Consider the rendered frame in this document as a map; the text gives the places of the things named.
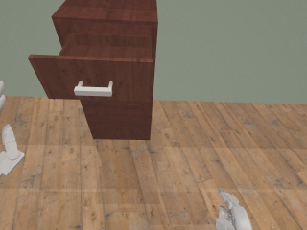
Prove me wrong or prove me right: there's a handle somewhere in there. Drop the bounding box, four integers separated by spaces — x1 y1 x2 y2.
74 80 113 97

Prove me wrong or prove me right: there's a left robot hand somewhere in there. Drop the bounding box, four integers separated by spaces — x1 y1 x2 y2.
0 80 25 177

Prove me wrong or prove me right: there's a cabinet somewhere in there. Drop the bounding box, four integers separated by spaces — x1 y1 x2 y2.
51 0 158 140

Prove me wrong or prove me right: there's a drawer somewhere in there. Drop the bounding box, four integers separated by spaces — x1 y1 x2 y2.
28 33 154 102

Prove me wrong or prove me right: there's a right robot hand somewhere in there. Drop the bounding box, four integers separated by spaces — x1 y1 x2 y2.
216 189 253 230

